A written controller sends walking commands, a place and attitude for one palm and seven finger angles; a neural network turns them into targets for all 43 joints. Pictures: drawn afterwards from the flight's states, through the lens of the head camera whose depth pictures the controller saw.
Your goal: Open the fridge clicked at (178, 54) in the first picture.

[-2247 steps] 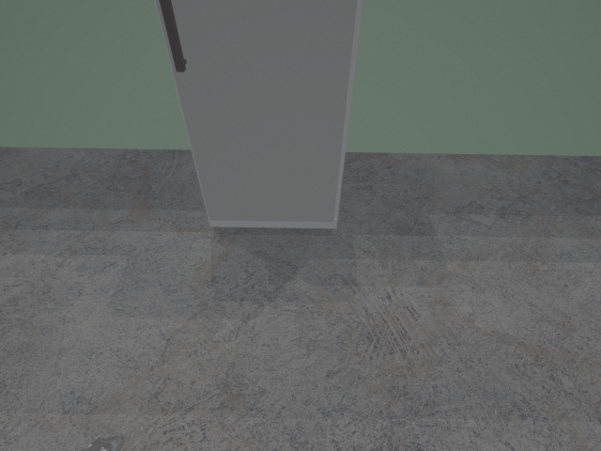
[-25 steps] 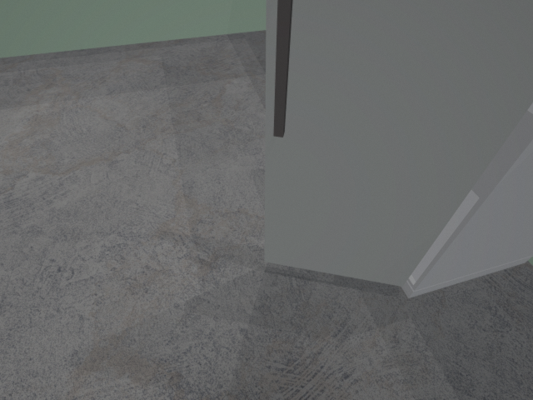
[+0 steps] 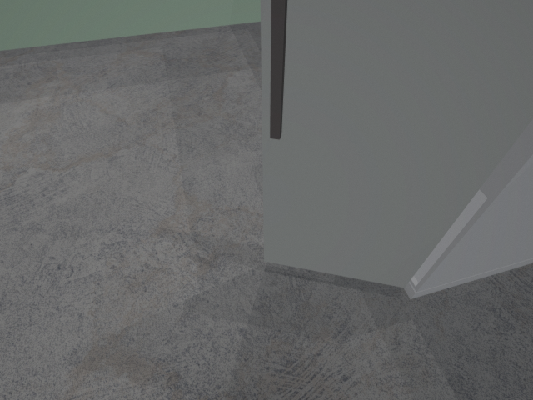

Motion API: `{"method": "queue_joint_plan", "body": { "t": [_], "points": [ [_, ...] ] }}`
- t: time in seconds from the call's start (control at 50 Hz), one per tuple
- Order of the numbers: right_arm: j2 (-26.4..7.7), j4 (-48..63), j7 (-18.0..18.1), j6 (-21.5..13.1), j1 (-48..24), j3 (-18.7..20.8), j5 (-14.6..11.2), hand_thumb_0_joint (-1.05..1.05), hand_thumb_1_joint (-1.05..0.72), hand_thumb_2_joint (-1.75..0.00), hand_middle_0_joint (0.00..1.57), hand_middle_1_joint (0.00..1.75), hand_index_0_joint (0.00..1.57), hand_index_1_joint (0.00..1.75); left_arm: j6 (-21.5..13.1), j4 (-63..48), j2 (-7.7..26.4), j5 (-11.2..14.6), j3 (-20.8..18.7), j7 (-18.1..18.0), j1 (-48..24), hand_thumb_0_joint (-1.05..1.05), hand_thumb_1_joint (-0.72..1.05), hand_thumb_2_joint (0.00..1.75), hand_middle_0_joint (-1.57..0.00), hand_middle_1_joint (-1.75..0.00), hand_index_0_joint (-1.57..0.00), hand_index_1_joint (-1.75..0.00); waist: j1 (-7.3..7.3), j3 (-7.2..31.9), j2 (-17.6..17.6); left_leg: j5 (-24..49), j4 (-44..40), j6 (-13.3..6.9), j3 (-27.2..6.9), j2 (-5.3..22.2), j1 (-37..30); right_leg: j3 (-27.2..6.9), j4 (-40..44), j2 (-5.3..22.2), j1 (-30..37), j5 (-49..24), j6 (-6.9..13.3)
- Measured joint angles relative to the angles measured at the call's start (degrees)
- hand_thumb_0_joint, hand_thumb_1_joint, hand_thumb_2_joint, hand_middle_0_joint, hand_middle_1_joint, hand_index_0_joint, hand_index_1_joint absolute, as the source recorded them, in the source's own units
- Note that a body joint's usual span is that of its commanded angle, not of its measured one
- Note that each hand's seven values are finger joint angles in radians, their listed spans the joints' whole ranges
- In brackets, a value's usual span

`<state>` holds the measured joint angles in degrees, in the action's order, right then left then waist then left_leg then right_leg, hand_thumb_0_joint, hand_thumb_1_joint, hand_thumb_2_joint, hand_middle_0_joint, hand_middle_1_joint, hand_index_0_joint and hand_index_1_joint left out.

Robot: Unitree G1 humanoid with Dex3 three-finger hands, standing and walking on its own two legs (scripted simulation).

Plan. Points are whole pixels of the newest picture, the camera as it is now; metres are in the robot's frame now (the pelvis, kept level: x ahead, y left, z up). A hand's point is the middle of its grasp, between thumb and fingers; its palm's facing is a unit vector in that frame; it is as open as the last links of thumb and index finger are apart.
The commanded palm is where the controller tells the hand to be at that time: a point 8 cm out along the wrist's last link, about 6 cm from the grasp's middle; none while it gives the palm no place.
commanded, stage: look to check the result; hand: left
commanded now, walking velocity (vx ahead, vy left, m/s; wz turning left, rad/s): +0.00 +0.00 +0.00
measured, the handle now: (280, 50) +0.68 +0.02 +0.19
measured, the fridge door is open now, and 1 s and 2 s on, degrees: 62 62 62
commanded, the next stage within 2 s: stand and wait in 0.08 s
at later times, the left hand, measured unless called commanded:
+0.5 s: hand out of the picture +0.09 +0.23 -0.16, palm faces -0.01 -0.95 -0.31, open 7.4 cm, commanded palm none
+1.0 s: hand out of the picture +0.06 +0.22 -0.17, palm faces -0.01 -0.96 -0.29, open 7.4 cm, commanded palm none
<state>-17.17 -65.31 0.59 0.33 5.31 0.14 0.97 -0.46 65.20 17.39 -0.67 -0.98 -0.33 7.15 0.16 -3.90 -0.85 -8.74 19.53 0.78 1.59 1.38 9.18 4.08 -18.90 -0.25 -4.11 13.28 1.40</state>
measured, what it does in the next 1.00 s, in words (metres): stands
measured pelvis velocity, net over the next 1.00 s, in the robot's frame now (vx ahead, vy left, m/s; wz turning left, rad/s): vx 0.01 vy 0.00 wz -0.01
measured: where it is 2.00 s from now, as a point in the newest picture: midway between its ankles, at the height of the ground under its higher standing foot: outside the picture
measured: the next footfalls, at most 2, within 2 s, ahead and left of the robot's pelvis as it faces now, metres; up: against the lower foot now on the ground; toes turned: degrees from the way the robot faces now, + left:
none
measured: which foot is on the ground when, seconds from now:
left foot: down 0.00-1.00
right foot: down 0.00-1.00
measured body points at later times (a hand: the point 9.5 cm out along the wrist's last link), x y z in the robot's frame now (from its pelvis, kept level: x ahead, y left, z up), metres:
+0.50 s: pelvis +0.01 -0.01 +0.00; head +0.03 -0.01 +0.45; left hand +0.09 +0.28 -0.14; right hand +0.08 -0.29 -0.14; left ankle +0.02 +0.13 -0.75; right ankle -0.03 -0.10 -0.75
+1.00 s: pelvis +0.01 +0.00 +0.00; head +0.03 +0.00 +0.45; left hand +0.07 +0.27 -0.14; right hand +0.06 -0.28 -0.15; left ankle +0.02 +0.13 -0.75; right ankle -0.03 -0.10 -0.75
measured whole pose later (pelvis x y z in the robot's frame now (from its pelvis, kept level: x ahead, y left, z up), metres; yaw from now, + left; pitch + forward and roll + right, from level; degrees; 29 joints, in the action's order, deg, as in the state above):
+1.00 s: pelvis +0.01 +0.00 +0.00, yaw -1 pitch -2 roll +0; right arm -15.7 -66.0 1.1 0.4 7.5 -0.3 0.9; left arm -0.4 65.3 16.1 -0.5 -0.7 -0.6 8.5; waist -0.1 -3.5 0.0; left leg -9.4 18.6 1.2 2.0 1.9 7.1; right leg 3.6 -16.9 -0.8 -1.8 13.2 1.7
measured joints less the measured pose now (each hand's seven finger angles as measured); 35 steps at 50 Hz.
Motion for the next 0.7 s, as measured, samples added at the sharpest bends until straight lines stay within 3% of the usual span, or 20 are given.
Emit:
{"method": "queue_joint_plan", "body": {
  "t": [0.7],
  "points": [
    [0.5, -0.4, 0.4, 0.1, 1.6, -0.4, -0.1, 0.01, -0.9, -0.9, 0.2, 0.3, 0.2, 0.3, 0.0, -0.4, -0.6, 0.1, 0.2, -0.2, 0.2, 0.0, 0.9, 0.9, -0.2, -0.3, -0.2, -0.3, -0.43, 0.6, 0.6, -0.9, -1.0, 0.5, 0.4, 0.6, -2.2, -0.5, 1.8, -0.6, 2.4, 0.3, 0.4]
  ]
}}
